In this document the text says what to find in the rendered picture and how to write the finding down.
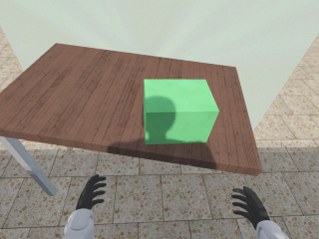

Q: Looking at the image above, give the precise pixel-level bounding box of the carton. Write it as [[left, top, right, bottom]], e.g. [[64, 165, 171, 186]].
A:
[[144, 79, 219, 144]]

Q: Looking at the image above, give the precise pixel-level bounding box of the robot left forearm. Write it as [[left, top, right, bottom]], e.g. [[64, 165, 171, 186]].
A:
[[62, 208, 95, 239]]

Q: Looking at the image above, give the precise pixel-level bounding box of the table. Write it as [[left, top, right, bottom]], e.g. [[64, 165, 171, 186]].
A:
[[0, 43, 263, 196]]

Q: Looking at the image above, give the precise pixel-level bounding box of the robot left hand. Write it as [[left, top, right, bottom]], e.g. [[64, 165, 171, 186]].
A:
[[76, 174, 107, 210]]

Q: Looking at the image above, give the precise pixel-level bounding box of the robot right forearm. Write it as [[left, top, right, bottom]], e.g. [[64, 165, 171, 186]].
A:
[[256, 220, 289, 239]]

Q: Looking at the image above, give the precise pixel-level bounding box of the robot right hand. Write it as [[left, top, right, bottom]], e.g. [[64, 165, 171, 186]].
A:
[[231, 186, 270, 230]]

